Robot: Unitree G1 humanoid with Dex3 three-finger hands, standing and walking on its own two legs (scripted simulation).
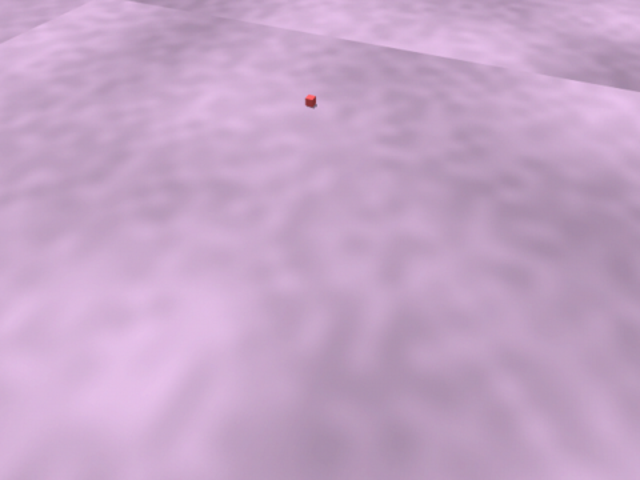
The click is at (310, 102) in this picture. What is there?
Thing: cube
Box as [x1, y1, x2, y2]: [305, 95, 315, 106]
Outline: 308,95 305,98 306,105 312,106 315,103 315,96
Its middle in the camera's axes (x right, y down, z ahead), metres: -0.06 -0.79 +2.29
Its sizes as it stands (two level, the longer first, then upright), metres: 0.046 0.046 0.046
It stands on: the floor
